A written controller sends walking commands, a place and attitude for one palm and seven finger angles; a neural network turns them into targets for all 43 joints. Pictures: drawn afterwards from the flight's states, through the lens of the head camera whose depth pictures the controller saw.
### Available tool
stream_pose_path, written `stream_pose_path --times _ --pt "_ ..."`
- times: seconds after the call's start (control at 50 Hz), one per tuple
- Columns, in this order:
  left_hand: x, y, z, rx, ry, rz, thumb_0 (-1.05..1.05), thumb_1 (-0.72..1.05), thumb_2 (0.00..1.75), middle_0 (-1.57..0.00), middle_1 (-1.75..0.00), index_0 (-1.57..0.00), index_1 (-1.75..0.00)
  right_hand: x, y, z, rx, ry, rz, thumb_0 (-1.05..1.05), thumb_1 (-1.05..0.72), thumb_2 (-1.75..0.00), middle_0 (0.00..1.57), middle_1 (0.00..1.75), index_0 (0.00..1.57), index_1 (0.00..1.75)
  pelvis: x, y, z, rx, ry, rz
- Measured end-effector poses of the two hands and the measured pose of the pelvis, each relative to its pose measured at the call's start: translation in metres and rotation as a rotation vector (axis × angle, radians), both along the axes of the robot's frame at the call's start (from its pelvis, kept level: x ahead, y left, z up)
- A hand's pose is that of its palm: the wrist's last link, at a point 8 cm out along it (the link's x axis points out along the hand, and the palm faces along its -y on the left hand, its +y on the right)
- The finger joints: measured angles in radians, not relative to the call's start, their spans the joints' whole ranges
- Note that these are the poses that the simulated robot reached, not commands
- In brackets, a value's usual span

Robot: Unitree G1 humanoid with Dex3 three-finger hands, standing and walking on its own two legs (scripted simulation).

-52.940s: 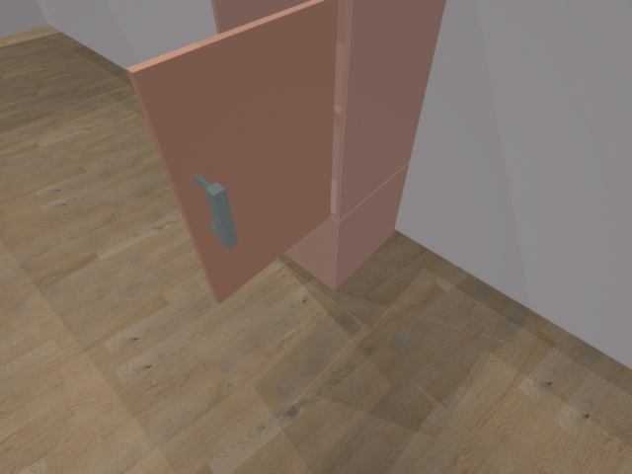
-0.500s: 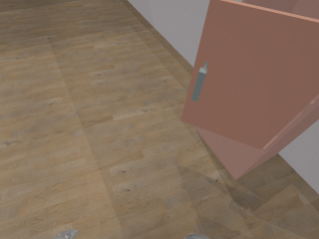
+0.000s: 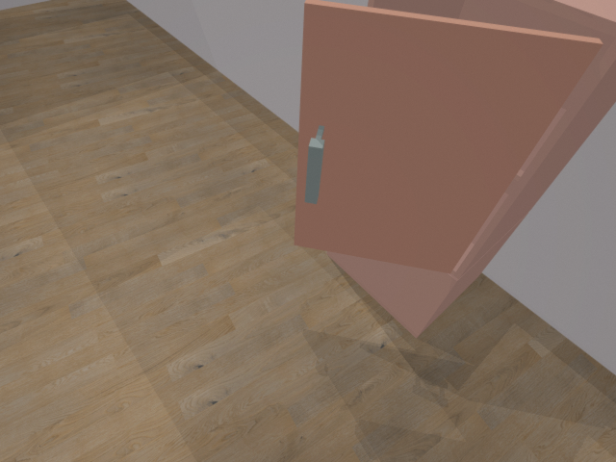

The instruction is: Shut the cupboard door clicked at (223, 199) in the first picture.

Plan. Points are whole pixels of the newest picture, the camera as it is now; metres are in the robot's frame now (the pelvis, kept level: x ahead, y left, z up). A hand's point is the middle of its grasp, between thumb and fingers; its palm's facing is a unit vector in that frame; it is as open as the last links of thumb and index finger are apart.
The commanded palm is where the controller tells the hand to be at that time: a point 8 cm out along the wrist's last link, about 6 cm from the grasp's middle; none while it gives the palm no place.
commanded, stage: take the last steps up to it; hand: left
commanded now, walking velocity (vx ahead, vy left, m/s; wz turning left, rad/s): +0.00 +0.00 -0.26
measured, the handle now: (316, 165) +0.63 +0.02 -0.02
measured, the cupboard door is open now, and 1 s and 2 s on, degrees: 38 38 38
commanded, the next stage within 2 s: come to a stop and stand still in 0.66 s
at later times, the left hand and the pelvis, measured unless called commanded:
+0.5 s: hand out of the picture +0.11 +0.14 -0.15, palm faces -0.09 -0.97 -0.22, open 7.4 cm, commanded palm none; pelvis +0.04 -0.04 +0.01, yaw -7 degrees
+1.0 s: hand (243, 411) +0.22 +0.11 -0.16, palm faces -0.12 -0.98 -0.19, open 7.4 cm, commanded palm none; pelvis +0.14 -0.07 +0.01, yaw -10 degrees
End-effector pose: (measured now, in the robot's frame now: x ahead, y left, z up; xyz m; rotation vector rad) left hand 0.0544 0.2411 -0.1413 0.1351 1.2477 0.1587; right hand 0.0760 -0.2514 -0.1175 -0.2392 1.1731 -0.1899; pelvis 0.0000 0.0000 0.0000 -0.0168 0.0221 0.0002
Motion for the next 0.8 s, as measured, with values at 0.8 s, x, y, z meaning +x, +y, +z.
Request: stream_pose_path --times 0.8 --pt "0.068 -0.076 -0.021 -0.069 0.236 -0.133 0.0 0.9 0.89 -0.2 -0.3 -0.2 -0.3 0.07 -0.033 -0.005 0.03 -0.005 -0.148 0.01 -0.91 -0.9 0.2 0.3 0.2 0.3 0.12 -0.048 -0.003 0.002 -0.036 -0.174"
